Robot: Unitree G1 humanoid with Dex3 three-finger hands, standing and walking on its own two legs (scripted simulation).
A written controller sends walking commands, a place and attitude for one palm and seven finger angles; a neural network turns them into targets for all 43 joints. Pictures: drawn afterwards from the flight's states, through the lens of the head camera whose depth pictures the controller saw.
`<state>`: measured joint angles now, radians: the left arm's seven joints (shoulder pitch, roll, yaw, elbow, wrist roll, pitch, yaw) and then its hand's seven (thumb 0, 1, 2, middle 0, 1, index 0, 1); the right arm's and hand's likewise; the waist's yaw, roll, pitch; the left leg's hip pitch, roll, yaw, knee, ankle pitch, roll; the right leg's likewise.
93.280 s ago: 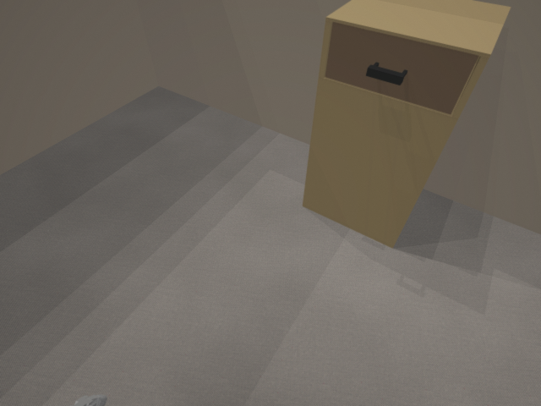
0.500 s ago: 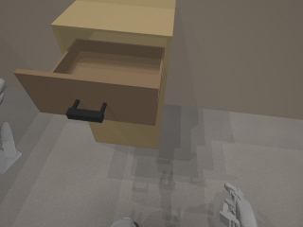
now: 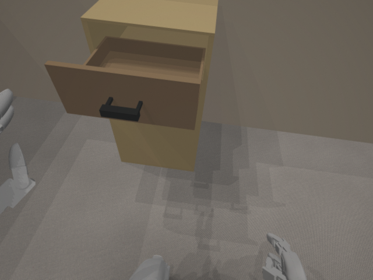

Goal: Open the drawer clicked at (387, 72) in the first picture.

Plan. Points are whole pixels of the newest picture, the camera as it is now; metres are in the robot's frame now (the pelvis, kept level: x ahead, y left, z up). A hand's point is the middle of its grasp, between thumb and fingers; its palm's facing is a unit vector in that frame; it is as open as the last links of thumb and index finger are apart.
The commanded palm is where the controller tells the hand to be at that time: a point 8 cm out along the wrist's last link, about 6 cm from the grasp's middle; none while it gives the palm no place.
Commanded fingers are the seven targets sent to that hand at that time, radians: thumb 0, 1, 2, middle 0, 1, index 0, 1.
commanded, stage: stop stepping back and stand still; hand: left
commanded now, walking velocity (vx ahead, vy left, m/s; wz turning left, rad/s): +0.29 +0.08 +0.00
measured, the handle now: (122, 107) +0.54 +0.24 +0.03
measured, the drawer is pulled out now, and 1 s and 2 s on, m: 0.29 0.29 0.29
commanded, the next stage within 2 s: let the arm hang, fingers relaxed in 0.72 s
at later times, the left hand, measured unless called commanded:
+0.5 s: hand out of the picture +0.09 +0.25 +0.21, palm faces +0.40 -0.80 -0.45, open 7.4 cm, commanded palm +0.03 +0.29 +0.22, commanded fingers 0.00 0.90 0.90 -0.20 -0.30 -0.20 -0.30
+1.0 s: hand out of the picture +0.09 +0.22 -0.07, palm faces +0.09 -0.93 -0.36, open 7.4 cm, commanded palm none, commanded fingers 0.00 0.90 0.90 -0.20 -0.30 -0.20 -0.30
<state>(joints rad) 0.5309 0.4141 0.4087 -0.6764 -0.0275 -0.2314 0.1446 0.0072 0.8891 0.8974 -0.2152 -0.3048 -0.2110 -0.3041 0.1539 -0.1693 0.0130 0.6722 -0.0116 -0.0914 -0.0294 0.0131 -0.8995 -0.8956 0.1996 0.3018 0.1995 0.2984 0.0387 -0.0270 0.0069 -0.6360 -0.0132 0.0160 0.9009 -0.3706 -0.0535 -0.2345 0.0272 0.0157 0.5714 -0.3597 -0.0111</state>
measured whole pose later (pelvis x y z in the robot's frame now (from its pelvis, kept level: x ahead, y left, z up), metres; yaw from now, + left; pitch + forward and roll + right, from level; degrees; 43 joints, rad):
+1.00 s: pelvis -0.09 +0.01 -0.01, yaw +3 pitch -1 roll +0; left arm 0.26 0.23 0.07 0.42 0.04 0.03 0.02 0.00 0.91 0.90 -0.20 -0.30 -0.20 -0.30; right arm 0.20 -0.22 -0.02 0.82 -0.02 0.02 0.01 0.01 -0.90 -0.90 0.20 0.30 0.20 0.30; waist -0.03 0.08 -0.02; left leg -0.39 0.04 0.04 0.74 -0.39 0.00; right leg -0.25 -0.03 -0.15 0.70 -0.43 -0.06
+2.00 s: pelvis -0.09 +0.01 +0.01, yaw +1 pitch -3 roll +0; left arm 0.27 0.14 0.02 1.14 0.01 0.00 0.03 0.00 0.92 0.90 -0.20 -0.30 -0.20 -0.30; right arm 0.30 -0.12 -0.01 1.14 -0.02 0.02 -0.04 0.00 -0.91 -0.90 0.20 0.30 0.19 0.30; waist -0.02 0.02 0.07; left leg -0.21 0.04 0.06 0.42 -0.16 -0.01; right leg -0.09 0.00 -0.12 0.41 -0.27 -0.04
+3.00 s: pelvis -0.08 +0.01 +0.02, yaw +1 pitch -2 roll +0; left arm 0.24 0.15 0.02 1.14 0.01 0.00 0.03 0.00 0.91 0.90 -0.20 -0.30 -0.20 -0.30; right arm 0.25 -0.14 -0.01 1.14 -0.02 0.02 -0.03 0.00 -0.91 -0.90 0.20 0.30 0.20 0.30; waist -0.02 0.02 0.08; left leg -0.19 0.05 0.06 0.39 -0.16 -0.02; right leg -0.07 0.01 -0.12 0.38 -0.27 -0.04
